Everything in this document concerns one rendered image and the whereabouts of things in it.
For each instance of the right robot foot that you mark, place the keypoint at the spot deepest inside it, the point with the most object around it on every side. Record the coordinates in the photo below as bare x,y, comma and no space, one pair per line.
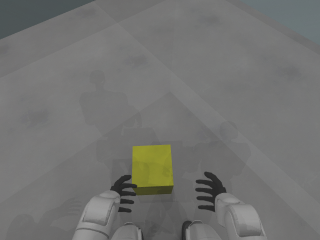
184,227

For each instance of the left robot thigh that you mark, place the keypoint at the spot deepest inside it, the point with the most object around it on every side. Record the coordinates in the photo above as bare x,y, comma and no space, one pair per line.
127,232

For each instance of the right robot hand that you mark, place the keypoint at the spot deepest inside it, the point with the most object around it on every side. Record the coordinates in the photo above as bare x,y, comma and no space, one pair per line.
217,188

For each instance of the robot left forearm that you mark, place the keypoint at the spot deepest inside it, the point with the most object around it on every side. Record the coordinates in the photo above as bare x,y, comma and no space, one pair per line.
98,216

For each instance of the carton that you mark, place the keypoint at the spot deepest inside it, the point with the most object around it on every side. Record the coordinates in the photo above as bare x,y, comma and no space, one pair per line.
152,170

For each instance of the robot right forearm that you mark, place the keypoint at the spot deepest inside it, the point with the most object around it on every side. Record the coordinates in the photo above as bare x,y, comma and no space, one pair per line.
241,220

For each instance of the left robot hand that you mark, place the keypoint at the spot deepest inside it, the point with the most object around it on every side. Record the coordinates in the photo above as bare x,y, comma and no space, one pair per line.
119,186

